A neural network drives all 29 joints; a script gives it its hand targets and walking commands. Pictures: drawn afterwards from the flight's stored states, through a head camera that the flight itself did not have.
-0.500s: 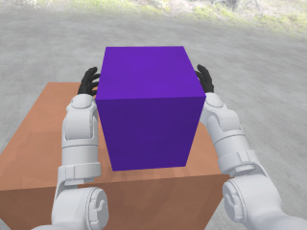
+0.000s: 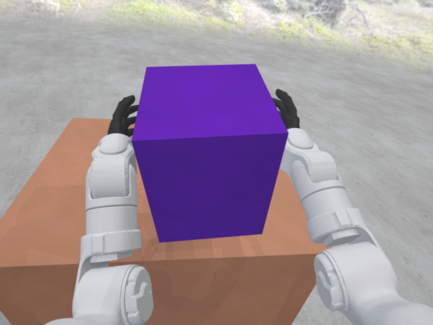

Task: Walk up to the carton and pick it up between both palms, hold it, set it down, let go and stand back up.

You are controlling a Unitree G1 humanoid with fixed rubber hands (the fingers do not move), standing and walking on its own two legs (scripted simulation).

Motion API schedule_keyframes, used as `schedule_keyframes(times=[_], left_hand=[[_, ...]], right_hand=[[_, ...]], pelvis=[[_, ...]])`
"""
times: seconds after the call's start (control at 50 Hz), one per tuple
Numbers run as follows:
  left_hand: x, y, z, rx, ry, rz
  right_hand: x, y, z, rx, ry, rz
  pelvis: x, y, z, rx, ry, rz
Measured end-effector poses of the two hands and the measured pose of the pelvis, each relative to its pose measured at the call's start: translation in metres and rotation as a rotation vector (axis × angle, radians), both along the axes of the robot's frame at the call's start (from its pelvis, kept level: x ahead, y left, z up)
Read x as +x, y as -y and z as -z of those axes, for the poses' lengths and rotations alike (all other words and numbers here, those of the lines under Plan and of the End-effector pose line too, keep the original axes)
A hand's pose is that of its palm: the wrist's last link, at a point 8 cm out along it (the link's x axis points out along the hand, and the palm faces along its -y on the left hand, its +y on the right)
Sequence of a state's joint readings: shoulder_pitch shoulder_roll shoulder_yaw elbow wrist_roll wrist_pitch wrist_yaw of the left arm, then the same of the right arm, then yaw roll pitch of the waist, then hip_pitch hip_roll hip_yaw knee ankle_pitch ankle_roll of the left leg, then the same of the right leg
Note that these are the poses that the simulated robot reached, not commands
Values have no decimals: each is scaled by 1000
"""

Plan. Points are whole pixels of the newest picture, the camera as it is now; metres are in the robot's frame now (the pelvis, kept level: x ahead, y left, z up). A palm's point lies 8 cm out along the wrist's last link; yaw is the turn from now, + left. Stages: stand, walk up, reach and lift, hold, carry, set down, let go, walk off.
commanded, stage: hold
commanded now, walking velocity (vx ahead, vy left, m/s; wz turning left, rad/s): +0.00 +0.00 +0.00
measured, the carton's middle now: (206, 154) +0.36 +0.02 +0.20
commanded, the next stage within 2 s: set down in 1.38 s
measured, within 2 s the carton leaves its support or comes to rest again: neither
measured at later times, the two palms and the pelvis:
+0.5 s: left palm (129, 134) +0.35 +0.15 +0.24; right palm (293, 143) +0.35 -0.14 +0.23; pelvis +0.00 +0.00 +0.00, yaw -1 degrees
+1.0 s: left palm (133, 138) +0.35 +0.15 +0.23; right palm (294, 148) +0.35 -0.15 +0.22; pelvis +0.00 +0.01 +0.00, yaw +0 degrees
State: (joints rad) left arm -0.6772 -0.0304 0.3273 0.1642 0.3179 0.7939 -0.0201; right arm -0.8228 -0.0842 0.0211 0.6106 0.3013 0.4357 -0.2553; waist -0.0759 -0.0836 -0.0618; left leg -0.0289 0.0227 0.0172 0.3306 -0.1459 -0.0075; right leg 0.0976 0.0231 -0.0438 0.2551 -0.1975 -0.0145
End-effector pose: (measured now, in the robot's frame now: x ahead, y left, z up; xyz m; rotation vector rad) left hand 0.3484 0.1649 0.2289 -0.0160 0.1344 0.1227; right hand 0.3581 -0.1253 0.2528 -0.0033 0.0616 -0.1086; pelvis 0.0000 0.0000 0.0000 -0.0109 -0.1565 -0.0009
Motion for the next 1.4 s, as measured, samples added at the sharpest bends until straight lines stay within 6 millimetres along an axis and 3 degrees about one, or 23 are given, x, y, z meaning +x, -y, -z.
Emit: schedule_keyframes(times=[0.16, 0.32, 0.48, 0.72, 0.9, 1.04, 1.2, 1.4], left_hand=[[3, 9, 6, 30, -26, 23], [3, 22, -5, 68, -1, 35], [2, 17, -10, 44, -8, 19], [2, 0, 1, -1, -8, 5], [6, 11, 5, 41, -24, 33], [5, 20, -4, 59, -5, 35], [4, 15, -10, 41, -4, 16], [1, 0, 1, -1, -5, -1]], right_hand=[[-2, 10, 16, 44, -27, 20], [-9, 23, 27, 72, -2, 37], [-7, 18, 20, 36, -9, 26], [1, -1, 0, 4, -9, 4], [-3, 13, 20, 47, -27, 29], [-7, 21, 29, 72, -9, 40], [-4, 16, 20, 38, -7, 24], [1, 0, 1, 4, -7, -1]], pelvis=[[-3, -3, 0, -2, 0, -10], [-4, -8, 0, -1, -6, 7], [-4, -5, 0, 5, -4, 21], [-3, 1, 0, 0, -6, -5], [-2, -6, 0, -4, -7, -4], [-2, -11, 0, -2, -7, 11], [-3, -8, 0, 2, -6, 22], [-1, 1, 0, 0, -6, 0]])
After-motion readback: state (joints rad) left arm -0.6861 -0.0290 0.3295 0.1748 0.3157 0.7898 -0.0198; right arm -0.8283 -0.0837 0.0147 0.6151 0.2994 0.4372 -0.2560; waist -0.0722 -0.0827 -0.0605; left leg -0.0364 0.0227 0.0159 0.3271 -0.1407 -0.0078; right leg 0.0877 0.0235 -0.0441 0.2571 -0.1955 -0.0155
